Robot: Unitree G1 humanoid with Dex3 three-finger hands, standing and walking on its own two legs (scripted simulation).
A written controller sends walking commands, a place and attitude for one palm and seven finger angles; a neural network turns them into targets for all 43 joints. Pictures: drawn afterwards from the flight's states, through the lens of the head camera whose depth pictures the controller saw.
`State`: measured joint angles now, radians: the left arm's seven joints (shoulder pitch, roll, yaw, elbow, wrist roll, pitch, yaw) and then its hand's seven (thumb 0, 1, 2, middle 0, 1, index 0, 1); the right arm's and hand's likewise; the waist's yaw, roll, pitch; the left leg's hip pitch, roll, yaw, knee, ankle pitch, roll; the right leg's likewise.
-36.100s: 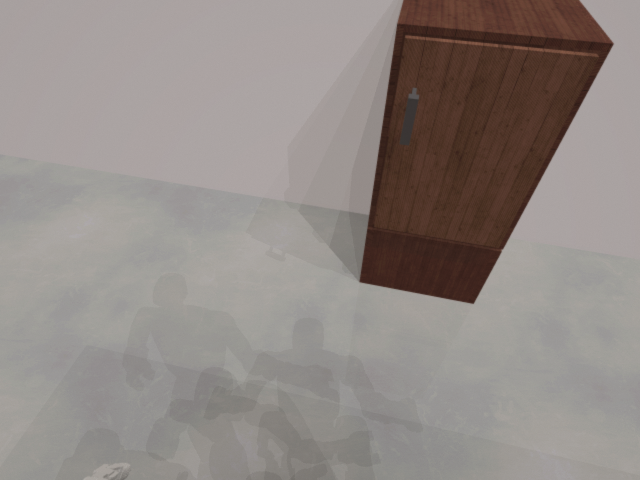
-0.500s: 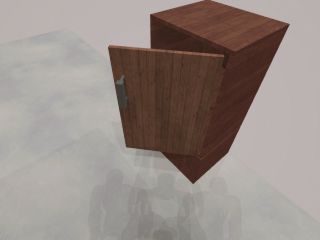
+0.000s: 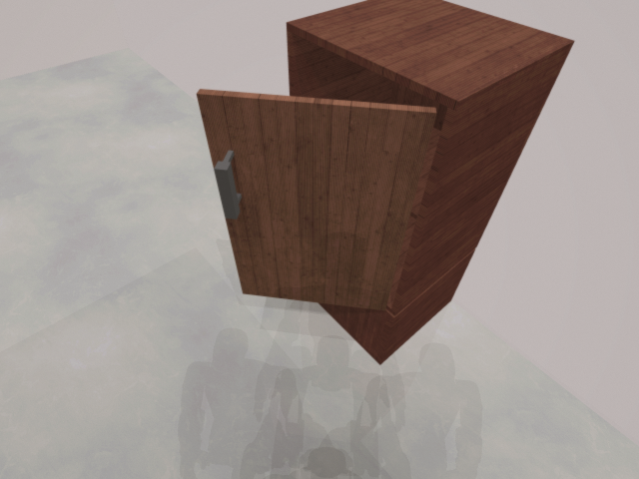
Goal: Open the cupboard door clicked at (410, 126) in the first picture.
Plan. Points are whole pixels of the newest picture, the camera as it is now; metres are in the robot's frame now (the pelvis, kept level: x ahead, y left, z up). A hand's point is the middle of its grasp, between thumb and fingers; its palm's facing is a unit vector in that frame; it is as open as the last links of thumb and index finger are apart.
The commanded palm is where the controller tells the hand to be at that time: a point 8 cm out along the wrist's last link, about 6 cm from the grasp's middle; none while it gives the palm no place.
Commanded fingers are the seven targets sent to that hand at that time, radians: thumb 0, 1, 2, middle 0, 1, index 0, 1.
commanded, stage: come to a stop and stand still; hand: left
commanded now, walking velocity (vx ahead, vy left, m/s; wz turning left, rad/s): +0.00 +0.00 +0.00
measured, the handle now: (231, 184) +0.63 +0.21 -0.01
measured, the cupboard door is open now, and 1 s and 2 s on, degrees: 42 42 42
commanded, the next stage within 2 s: look again from close up in 0.22 s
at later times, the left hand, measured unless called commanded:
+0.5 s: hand out of the picture +0.00 +0.16 -0.17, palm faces +0.04 -0.99 -0.16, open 7.4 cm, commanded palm none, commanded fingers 0.00 0.90 0.90 -0.20 -0.30 -0.20 -0.30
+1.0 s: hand out of the picture -0.01 +0.16 -0.18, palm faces +0.04 -0.99 -0.15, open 7.4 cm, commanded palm none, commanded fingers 0.00 0.90 0.90 -0.20 -0.30 -0.20 -0.30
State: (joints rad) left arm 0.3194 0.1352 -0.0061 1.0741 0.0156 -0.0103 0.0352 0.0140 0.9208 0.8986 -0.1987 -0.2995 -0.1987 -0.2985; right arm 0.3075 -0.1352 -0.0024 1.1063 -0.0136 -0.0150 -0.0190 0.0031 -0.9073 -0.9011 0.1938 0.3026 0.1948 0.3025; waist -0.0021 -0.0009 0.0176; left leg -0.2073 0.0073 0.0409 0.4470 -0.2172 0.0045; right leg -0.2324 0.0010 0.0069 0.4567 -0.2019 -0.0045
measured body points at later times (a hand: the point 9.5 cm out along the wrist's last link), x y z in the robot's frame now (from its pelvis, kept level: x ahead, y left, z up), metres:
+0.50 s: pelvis +0.01 +0.00 +0.00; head +0.01 +0.00 +0.45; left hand +0.00 +0.21 -0.16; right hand +0.00 -0.21 -0.16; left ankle +0.02 +0.12 -0.74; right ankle +0.03 -0.12 -0.74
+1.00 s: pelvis +0.01 +0.01 +0.00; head +0.01 +0.01 +0.45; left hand -0.01 +0.21 -0.16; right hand +0.00 -0.20 -0.16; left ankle +0.02 +0.12 -0.74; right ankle +0.03 -0.12 -0.74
